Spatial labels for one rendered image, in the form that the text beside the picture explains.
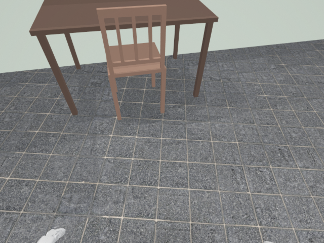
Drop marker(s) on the robot left hand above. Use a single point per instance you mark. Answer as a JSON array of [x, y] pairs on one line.
[[52, 236]]

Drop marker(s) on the chair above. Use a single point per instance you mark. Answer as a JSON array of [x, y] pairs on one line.
[[135, 59]]

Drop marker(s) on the table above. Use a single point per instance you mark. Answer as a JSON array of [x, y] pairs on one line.
[[72, 16]]

